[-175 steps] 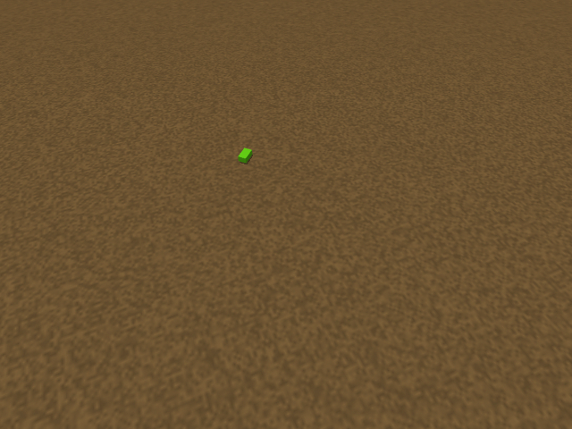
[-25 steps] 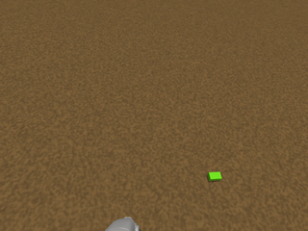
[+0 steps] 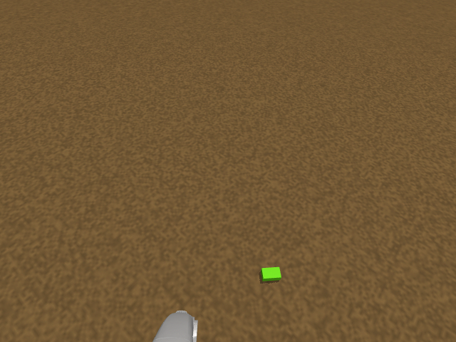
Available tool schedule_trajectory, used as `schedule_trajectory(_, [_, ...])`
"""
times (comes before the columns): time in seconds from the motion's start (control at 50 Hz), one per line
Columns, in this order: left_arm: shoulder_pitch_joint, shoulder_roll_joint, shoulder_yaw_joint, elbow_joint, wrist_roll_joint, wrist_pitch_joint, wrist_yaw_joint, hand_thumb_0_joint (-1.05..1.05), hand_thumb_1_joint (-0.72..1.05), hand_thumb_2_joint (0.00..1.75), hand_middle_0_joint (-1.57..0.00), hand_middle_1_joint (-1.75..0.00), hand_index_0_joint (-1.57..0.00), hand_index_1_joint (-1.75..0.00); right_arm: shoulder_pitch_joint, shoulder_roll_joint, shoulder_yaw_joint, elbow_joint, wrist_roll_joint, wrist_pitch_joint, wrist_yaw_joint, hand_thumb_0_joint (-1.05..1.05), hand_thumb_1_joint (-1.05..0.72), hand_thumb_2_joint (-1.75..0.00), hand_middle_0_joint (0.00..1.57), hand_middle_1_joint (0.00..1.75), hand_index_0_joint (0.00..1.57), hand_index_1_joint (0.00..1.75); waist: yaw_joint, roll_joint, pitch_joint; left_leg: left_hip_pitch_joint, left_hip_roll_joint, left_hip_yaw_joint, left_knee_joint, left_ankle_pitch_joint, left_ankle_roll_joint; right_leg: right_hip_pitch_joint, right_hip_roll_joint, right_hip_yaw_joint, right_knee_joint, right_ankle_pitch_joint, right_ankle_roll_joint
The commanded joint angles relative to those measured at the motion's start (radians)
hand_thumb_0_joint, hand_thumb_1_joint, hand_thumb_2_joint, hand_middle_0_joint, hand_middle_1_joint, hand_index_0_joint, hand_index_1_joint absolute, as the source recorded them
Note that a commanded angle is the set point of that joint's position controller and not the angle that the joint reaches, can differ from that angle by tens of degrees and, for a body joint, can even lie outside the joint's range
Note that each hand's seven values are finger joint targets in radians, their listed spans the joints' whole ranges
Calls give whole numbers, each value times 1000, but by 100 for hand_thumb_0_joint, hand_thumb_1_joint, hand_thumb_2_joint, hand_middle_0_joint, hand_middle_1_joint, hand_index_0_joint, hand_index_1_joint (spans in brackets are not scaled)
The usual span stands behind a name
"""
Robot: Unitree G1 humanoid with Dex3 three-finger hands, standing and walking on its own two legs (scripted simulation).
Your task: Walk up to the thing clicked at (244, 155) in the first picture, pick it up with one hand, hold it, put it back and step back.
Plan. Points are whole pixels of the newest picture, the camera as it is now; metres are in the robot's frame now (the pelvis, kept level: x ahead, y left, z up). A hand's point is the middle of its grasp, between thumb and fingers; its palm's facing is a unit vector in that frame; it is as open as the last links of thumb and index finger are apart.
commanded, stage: walk up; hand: left
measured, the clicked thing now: (270, 274) +0.50 -0.19 -0.72
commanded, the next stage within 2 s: none
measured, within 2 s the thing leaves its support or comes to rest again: neither
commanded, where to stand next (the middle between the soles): +0.13 -0.47 m, yaw +5 degrees
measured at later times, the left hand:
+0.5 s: hand out of the picture +0.15 +0.08 -0.15, palm faces -0.04 -0.93 -0.38, open 7.4 cm
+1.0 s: hand out of the picture +0.12 -0.14 -0.16, palm faces -0.01 -0.94 -0.34, open 7.4 cm
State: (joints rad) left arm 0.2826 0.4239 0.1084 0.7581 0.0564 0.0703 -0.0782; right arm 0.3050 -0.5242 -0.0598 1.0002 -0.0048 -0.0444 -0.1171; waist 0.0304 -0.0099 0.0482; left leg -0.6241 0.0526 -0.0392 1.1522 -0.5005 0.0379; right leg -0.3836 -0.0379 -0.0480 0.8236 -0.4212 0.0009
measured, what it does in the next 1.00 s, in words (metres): steps to the right: left foot, then right foot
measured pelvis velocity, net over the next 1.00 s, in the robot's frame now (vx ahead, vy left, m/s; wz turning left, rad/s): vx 0.04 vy -0.43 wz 0.04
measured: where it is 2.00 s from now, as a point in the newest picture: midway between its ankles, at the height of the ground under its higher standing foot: outside the picture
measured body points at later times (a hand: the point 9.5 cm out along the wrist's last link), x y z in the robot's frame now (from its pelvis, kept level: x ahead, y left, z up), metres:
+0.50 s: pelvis +0.03 -0.22 -0.02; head +0.06 -0.18 +0.43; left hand +0.15 +0.13 -0.12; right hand +0.07 -0.60 -0.06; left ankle +0.09 +0.00 -0.70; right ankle +0.08 -0.42 -0.68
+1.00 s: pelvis +0.04 -0.43 +0.00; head +0.09 -0.37 +0.44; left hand +0.12 -0.09 -0.13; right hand +0.08 -0.78 -0.06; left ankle +0.10 -0.27 -0.70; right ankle +0.08 -0.62 -0.62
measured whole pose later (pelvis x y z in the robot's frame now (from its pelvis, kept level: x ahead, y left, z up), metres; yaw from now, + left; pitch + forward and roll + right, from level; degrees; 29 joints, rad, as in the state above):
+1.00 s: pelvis +0.04 -0.43 +0.00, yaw +2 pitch -2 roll +0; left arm 0.22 0.49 0.11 0.75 0.04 0.11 -0.06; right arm 0.35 -0.43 -0.05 0.90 -0.02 -0.08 -0.10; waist 0.01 -0.12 0.15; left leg -0.45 0.10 0.04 0.80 -0.32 0.00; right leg -0.61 0.02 0.20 1.32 -0.42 0.00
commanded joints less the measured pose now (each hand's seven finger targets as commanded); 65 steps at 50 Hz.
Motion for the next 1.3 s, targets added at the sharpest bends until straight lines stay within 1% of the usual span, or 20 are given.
schedule_trajectory(0.0, [-75, 247, 63, -103, 9, -27, 24, 0, 90, 90, -20, -30, -20, -30, 124, -172, -47, -25, 3, -42, 3, 0, -90, -90, 20, 30, 20, 30, -21, -225, 59, 36, -26, 121, -146, 37, 15, 27, -162, 264, -415, 118, -243])
schedule_trajectory(0.1, [-124, 167, 11, -154, 3, -11, 17, 0, 90, 90, -20, -30, -20, -30, 345, -178, -61, -9, 0, -65, -9, 0, -90, -90, 20, 30, 20, 30, -114, -24, -67, 560, 4, 20, -638, 347, 33, -119, -89, 100, -87, 246, -168])
schedule_trajectory(0.14, [-12, 149, 5, -145, 2, -1, 23, 0, 90, 90, -20, -30, -20, -30, 286, -320, -101, -98, -29, -67, -34, 0, -90, -90, 20, 30, 20, 30, -67, 96, -102, 676, 402, -649, -785, 236, 157, -377, 44, 170, 274, -95, -26])
schedule_trajectory(0.16, [12, 250, 29, -127, 10, 9, 32, 0, 90, 90, -20, -30, -20, -30, 232, -343, -103, -119, 8, -64, -33, 0, -90, -90, 20, 30, 20, 30, -71, 4, -125, 628, 489, -700, -777, 310, 230, -386, 28, 233, 397, -160, -4])
schedule_trajectory(0.24, [-21, 271, 59, -99, -4, 7, 26, 0, 90, 90, -20, -30, -20, -30, 134, -255, -83, -143, 5, -63, -23, 0, -90, -90, 20, 30, 20, 30, -23, 49, -24, 360, 312, -295, -681, 379, 216, -289, -18, 272, 483, -25, -10])
schedule_trajectory(0.42, [-77, 255, 71, -119, -8, 24, -20, 0, 90, 90, -20, -30, -20, -30, 59, -360, -122, -181, -36, -59, -4, 0, -90, -90, 20, 30, 20, 30, -33, 233, -18, 143, 255, -196, -659, -105, 193, -183, -74, 101, 229, -80, 17])
schedule_trajectory(0.5, [185, 266, 106, -4, 10, 9, -7, 0, 90, 90, -20, -30, -20, -30, -12, -247, -79, -155, -51, -26, -5, 0, -90, -90, 20, 30, 20, 30, 140, -59, -107, -144, 80, 74, -194, -90, 66, 256, 32, 10, -144, -44, -17])
schedule_trajectory(0.52, [240, 334, 112, -5, 32, -1, 2, 0, 90, 90, -20, -30, -20, -30, -14, -132, -37, -171, -35, -14, -5, 0, -90, -90, 20, 30, 20, 30, 190, -366, -19, -352, -33, 150, 139, -198, 23, 169, -113, 291, -312, -249, -57])
schedule_trajectory(0.54, [21, 424, 106, -83, 13, -13, 18, 0, 90, 90, -20, -30, -20, -30, -76, -145, -60, -212, -19, -15, -29, 0, -90, -90, 20, 30, 20, 30, 92, -407, 35, -331, -84, 6, 195, -169, 9, 8, -261, 740, -611, -278, -170])
schedule_trajectory(0.56, [-97, 417, 105, -118, -7, -17, 25, 0, 90, 90, -20, -30, -20, -30, -74, -186, -68, -179, -10, -21, -34, 0, -90, -90, 20, 30, 20, 30, 27, -249, 67, -254, -27, -60, 196, -81, 4, -32, -276, 751, -629, -317, -173])
schedule_trajectory(0.64, [-165, 303, 72, -108, 9, -10, 32, 0, 90, 90, -20, -30, -20, -30, 165, -208, -66, -13, 13, -32, -11, 0, -90, -90, 20, 30, 20, 30, -45, -262, 27, 9, 11, 82, -50, 5, 7, -17, -171, 350, -358, -49, -233])
schedule_trajectory(0.72, [-183, 245, 33, -135, 11, 2, 25, 0, 90, 90, -20, -30, -20, -30, 268, -154, -59, -11, 10, -51, 1, 0, -90, -90, 20, 30, 20, 30, -75, -195, -3, 351, -42, 108, -458, 190, 33, -107, -130, 229, -200, 310, -223])
schedule_trajectory(0.74, [-173, 203, 16, -142, 6, 5, 29, 0, 90, 90, -20, -30, -20, -30, 318, -166, -67, -10, -1, -59, -7, 0, -90, -90, 20, 30, 20, 30, -102, -120, -40, 465, -8, 30, -609, 271, 25, -146, -93, 170, -48, 299, -172])
schedule_trajectory(0.78, [-68, 166, 6, -139, 0, 10, 36, 0, 90, 90, -20, -30, -20, -30, 238, -339, -115, -92, -29, -65, -31, 0, -90, -90, 20, 30, 20, 30, -56, 87, -62, 612, 412, -657, -758, 271, 147, -437, 50, 200, 309, -84, -33])
schedule_trajectory(0.8, [-53, 265, 31, -121, 6, 21, 45, 0, 90, 90, -20, -30, -20, -30, 216, -359, -122, -104, 0, -62, -31, 0, -90, -90, 20, 30, 20, 30, -67, 1, -83, 526, 482, -695, -760, 304, 208, -396, 24, 280, 426, -161, -19])
schedule_trajectory(0.88, [-51, 273, 62, -99, -8, 18, 36, 0, 90, 90, -20, -30, -20, -30, 98, -262, -100, -137, -8, -55, -24, 0, -90, -90, 20, 30, 20, 30, -11, 59, 3, 286, 281, -269, -665, 293, 194, -299, 21, 300, 537, 3, -16])
schedule_trajectory(1.08, [153, 202, 58, 87, -51, -15, 42, 0, 90, 90, -20, -30, -20, -30, -93, -222, -78, -184, -58, 7, 53, 0, -90, -90, 20, 30, 20, 30, 56, 156, -49, -54, 99, 3, -395, -208, 99, 225, 54, -2, -84, -17, 30])
schedule_trajectory(1.1, [198, 227, 63, 102, -35, -24, 55, 0, 90, 90, -20, -30, -20, -30, -74, -146, -54, -183, -58, 22, 56, 0, -90, -90, 20, 30, 20, 30, 92, -47, -11, -99, 24, 98, -164, -229, 74, 186, 65, 14, -199, -83, 23])
schedule_trajectory(1.14, [-10, 393, 61, 21, -18, -51, 80, 0, 90, 90, -20, -30, -20, -30, -98, -69, -31, -225, -19, 21, 47, 0, -90, -90, 20, 30, 20, 30, 26, -256, 70, -189, -59, -134, 86, -99, -2, -91, -301, 821, -588, -416, -179])
schedule_trajectory(1.28, [-34, 331, 38, 102, -32, -133, 112, 0, 90, 90, -20, -30, -20, -30, -64, -143, -63, -129, -16, 32, 92, 0, -90, -90, 20, 30, 20, 30, -6, -179, 61, -39, 6, -76, -29, 27, 1, 67, -266, 508, -325, 208, -198])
